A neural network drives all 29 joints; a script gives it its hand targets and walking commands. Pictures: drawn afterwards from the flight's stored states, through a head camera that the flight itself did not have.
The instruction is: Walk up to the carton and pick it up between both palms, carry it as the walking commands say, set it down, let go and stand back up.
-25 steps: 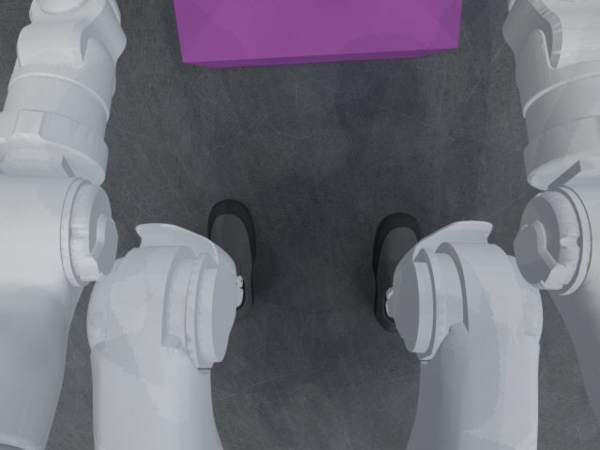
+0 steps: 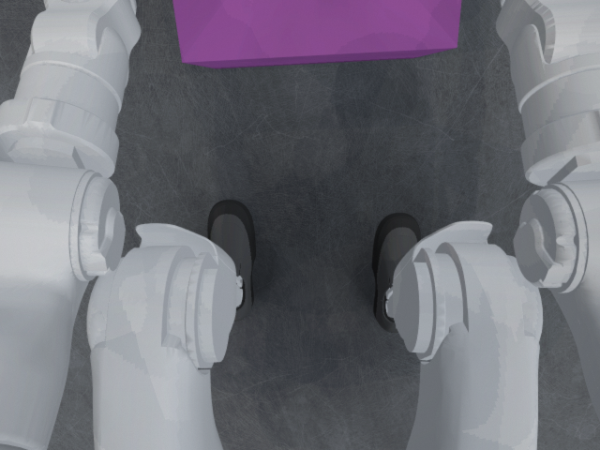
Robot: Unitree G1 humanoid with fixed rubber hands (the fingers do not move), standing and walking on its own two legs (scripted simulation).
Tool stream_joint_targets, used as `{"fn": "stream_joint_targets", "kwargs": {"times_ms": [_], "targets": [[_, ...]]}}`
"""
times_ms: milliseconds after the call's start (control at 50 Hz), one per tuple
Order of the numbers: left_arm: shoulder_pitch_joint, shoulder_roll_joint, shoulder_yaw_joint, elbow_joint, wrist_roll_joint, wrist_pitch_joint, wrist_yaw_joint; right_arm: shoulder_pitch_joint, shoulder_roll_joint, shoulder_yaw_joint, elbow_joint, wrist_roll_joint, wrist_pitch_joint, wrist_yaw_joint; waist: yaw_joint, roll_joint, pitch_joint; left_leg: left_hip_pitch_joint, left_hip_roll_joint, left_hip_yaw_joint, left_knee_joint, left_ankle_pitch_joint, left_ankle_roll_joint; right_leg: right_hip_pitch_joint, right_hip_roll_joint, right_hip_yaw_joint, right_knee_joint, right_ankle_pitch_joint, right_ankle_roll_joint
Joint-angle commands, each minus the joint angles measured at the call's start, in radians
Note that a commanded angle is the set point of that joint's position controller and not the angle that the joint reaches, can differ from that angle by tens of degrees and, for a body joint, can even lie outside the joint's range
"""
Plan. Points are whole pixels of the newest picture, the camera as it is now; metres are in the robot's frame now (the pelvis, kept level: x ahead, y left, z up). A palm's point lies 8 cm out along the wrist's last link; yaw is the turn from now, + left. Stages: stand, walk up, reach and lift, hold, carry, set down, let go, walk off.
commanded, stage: reach and lift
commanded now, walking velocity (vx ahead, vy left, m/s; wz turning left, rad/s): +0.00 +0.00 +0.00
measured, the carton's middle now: out of the picture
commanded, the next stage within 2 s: none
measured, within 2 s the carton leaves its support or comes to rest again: leaves its support in 0.78 s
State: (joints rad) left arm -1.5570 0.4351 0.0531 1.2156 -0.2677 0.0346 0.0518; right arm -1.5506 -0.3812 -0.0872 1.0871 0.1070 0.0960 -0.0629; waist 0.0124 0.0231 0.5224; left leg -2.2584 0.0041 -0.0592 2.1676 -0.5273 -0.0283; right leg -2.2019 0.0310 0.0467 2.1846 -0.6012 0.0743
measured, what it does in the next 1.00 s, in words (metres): stands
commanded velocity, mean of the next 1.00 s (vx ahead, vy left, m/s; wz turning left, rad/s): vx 0.00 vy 0.00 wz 0.00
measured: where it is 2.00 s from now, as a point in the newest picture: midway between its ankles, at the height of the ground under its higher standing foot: (314, 284)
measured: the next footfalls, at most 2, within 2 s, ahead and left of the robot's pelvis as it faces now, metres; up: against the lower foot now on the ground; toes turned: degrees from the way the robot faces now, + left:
none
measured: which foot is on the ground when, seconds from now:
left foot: down 0.00-1.00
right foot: down 0.00-1.00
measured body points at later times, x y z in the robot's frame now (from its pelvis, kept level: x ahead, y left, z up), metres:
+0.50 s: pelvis +0.00 +0.00 +0.00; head +0.39 +0.01 +0.20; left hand +0.55 +0.20 -0.23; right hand +0.57 -0.16 -0.21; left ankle +0.12 +0.13 -0.34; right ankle +0.11 -0.14 -0.34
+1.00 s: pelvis -0.01 +0.00 -0.01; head +0.37 +0.01 +0.21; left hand +0.56 +0.20 -0.19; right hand +0.58 -0.15 -0.18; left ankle +0.12 +0.13 -0.34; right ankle +0.11 -0.14 -0.34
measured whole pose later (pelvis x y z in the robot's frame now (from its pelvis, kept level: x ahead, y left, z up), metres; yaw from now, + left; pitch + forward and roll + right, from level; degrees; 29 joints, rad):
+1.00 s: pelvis -0.01 +0.00 -0.01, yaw +0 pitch +32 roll -2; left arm -1.56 0.44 0.01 1.06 -0.34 0.18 0.18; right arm -1.59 -0.38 -0.06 1.05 0.16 0.21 -0.14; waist 0.02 0.01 0.52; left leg -2.25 0.00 -0.06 2.19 -0.49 -0.02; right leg -2.19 0.04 0.05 2.20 -0.56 0.08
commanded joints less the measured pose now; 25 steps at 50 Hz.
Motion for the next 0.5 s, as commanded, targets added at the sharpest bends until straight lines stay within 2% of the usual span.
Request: {"fn": "stream_joint_targets", "kwargs": {"times_ms": [0, 20, 40, 60, 80, 120, 140, 160, 180, 200, 220, 240, 260, 280, 300, 320, 340, 380, 400, 420, 440, 460, 480], "targets": [[-0.548, -0.452, -0.113, -0.212, -0.009, -0.007, -0.145, -0.458, 0.559, 0.146, -0.089, 0.121, -0.015, 0.164, 0.010, -0.051, -1.123, 0.593, -0.031, 0.096, -0.048, 0.374, 0.011, 0.393, 0.037, -0.083, -0.084, 0.347, -0.049], [-0.554, -0.478, -0.126, -0.225, -0.014, -0.002, -0.156, -0.462, 0.564, 0.137, -0.088, 0.117, -0.012, 0.175, -0.010, -0.039, -1.112, 0.599, -0.031, 0.091, -0.045, 0.371, 0.010, 0.364, 0.040, -0.088, -0.079, 0.341, -0.053], [-0.545, -0.508, -0.127, -0.202, 0.003, 0.009, -0.169, -0.460, 0.619, 0.145, -0.082, 0.119, -0.004, 0.193, 0.008, -0.041, -1.090, 0.584, -0.033, 0.092, -0.054, 0.370, 0.016, 0.354, 0.040, -0.091, -0.083, 0.340, -0.051], [-0.554, -0.534, -0.115, -0.216, -0.005, 0.014, -0.178, -0.445, 0.637, 0.140, -0.077, 0.104, 0.005, 0.202, -0.009, -0.064, -1.089, 0.560, -0.036, 0.098, -0.048, 0.343, 0.015, 0.370, 0.038, -0.091, -0.081, 0.331, -0.055], [-0.562, -0.543, -0.111, -0.239, -0.007, 0.013, -0.185, -0.485, 0.653, 0.157, -0.122, 0.115, 0.003, 0.209, 0.017, -0.075, -1.081, 0.561, -0.036, 0.096, -0.051, 0.350, 0.020, 0.359, 0.040, -0.086, -0.083, 0.326, -0.053], [-0.585, -0.577, -0.122, -0.264, -0.018, 0.015, -0.199, -0.456, 0.676, 0.135, -0.097, 0.099, 0.013, 0.219, 0.004, -0.060, -1.087, 0.527, -0.039, 0.109, -0.041, 0.339, 0.016, 0.365, 0.041, -0.082, -0.080, 0.328, -0.061], [-0.565, -0.595, -0.124, -0.221, -0.005, 0.025, -0.205, -0.449, 0.676, 0.129, -0.086, 0.096, 0.011, 0.221, -0.011, -0.049, -1.072, 0.536, -0.035, 0.102, -0.050, 0.314, 0.020, 0.347, 0.041, -0.093, -0.077, 0.307, -0.060], [-0.565, -0.599, -0.118, -0.250, -0.004, 0.025, -0.209, -0.444, 0.699, 0.133, -0.103, 0.097, 0.016, 0.229, 0.013, -0.050, -1.079, 0.524, -0.039, 0.113, -0.042, 0.326, 0.020, 0.359, 0.039, -0.084, -0.081, 0.318, -0.061], [-0.558, -0.598, -0.121, -0.252, 0.000, 0.027, -0.214, -0.419, 0.724, 0.142, -0.079, 0.096, 0.022, 0.233, 0.020, -0.055, -1.056, 0.517, -0.034, 0.115, -0.039, 0.336, 0.022, 0.352, 0.042, -0.082, -0.078, 0.330, -0.059], [-0.555, -0.604, -0.117, -0.242, -0.002, 0.033, -0.214, -0.462, 0.695, 0.152, -0.131, 0.104, 0.017, 0.231, 0.017, -0.056, -1.079, 0.527, -0.036, 0.108, -0.040, 0.341, 0.021, 0.358, 0.041, -0.086, -0.080, 0.336, -0.058], [-0.565, -0.618, -0.126, -0.271, -0.020, 0.030, -0.219, -0.440, 0.710, 0.156, -0.136, 0.099, 0.019, 0.233, 0.002, -0.065, -1.083, 0.519, -0.038, 0.109, -0.032, 0.356, 0.022, 0.374, 0.041, -0.086, -0.078, 0.353, -0.058], [-0.554, -0.624, -0.133, -0.239, -0.020, 0.035, -0.224, -0.430, 0.717, 0.150, -0.087, 0.094, 0.025, 0.235, 0.007, -0.073, -1.078, 0.507, -0.037, 0.114, -0.037, 0.339, 0.021, 0.365, 0.036, -0.087, -0.082, 0.332, -0.062], [-0.547, -0.634, -0.149, -0.233, -0.023, 0.039, -0.228, -0.433, 0.718, 0.146, -0.116, 0.091, 0.019, 0.236, -0.016, -0.053, -1.069, 0.527, -0.035, 0.103, -0.031, 0.354, 0.021, 0.351, 0.038, -0.088, -0.079, 0.346, -0.062], [-0.585, -0.643, -0.154, -0.291, -0.038, 0.029, -0.223, -0.452, 0.728, 0.157, -0.138, 0.106, 0.018, 0.236, 0.005, -0.043, -1.101, 0.520, -0.040, 0.106, -0.026, 0.371, 0.019, 0.370, 0.039, -0.080, -0.067, 0.364, -0.067], [-0.590, -0.637, -0.140, -0.286, -0.038, 0.030, -0.224, -0.458, 0.737, 0.164, -0.134, 0.115, 0.017, 0.235, 0.010, -0.054, -1.113, 0.527, -0.041, 0.108, -0.031, 0.384, 0.024, 0.382, 0.041, -0.083, -0.077, 0.378, -0.063], [-0.579, -0.631, -0.139, -0.254, -0.027, 0.032, -0.220, -0.461, 0.750, 0.178, -0.112, 0.118, 0.024, 0.235, 0.023, -0.072, -1.089, 0.524, -0.038, 0.111, -0.034, 0.346, 0.031, 0.374, 0.039, -0.085, -0.070, 0.342, -0.059], [-0.574, -0.644, -0.144, -0.276, -0.030, 0.034, -0.224, -0.472, 0.747, 0.176, -0.139, 0.119, 0.021, 0.238, 0.024, -0.061, -1.074, 0.522, -0.040, 0.111, -0.041, 0.357, 0.031, 0.364, 0.042, -0.082, -0.074, 0.346, -0.062], [-0.606, -0.643, -0.154, -0.293, -0.040, 0.033, -0.221, -0.465, 0.735, 0.164, -0.130, 0.114, 0.019, 0.233, 0.005, -0.057, -1.081, 0.522, -0.040, 0.110, -0.042, 0.352, 0.026, 0.365, 0.043, -0.090, -0.071, 0.341, -0.068], [-0.613, -0.664, -0.162, -0.289, -0.055, 0.031, -0.222, -0.470, 0.750, 0.180, -0.136, 0.124, 0.019, 0.233, 0.003, -0.069, -1.114, 0.530, -0.039, 0.115, -0.028, 0.367, 0.029, 0.377, 0.039, -0.089, -0.078, 0.352, -0.067], [-0.616, -0.660, -0.170, -0.304, -0.058, 0.030, -0.219, -0.490, 0.756, 0.198, -0.182, 0.132, 0.014, 0.228, 0.003, -0.065, -1.144, 0.559, -0.041, 0.113, -0.031, 0.386, 0.030, 0.405, 0.046, -0.088, -0.084, 0.375, -0.063], [-0.614, -0.652, -0.171, -0.306, -0.045, 0.031, -0.212, -0.493, 0.757, 0.196, -0.146, 0.145, 0.014, 0.227, 0.021, -0.052, -1.148, 0.565, -0.039, 0.121, -0.037, 0.385, 0.030, 0.389, 0.042, -0.092, -0.070, 0.368, -0.063], [-0.629, -0.664, -0.179, -0.334, -0.066, 0.026, -0.211, -0.507, 0.767, 0.209, -0.187, 0.156, 0.012, 0.223, 0.007, -0.055, -1.206, 0.615, -0.040, 0.114, -0.033, 0.410, 0.032, 0.426, 0.049, -0.098, -0.074, 0.389, -0.061], [-0.641, -0.668, -0.179, -0.371, -0.072, 0.026, -0.209, -0.498, 0.769, 0.214, -0.199, 0.158, 0.015, 0.218, 0.014, -0.045, -1.243, 0.631, -0.042, 0.118, -0.027, 0.439, 0.029, 0.444, 0.050, -0.091, -0.077, 0.416, -0.062]]}}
